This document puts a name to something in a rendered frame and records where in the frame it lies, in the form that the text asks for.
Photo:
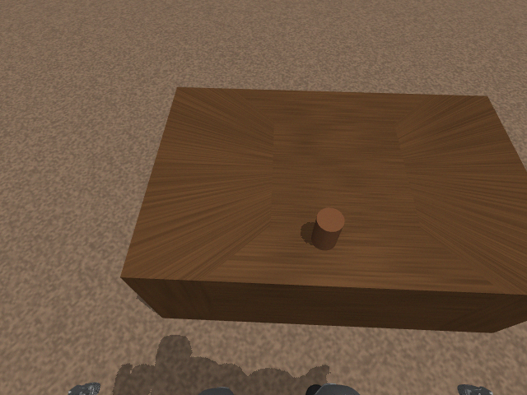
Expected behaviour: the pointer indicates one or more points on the can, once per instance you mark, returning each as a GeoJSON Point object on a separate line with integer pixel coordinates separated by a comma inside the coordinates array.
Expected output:
{"type": "Point", "coordinates": [328, 226]}

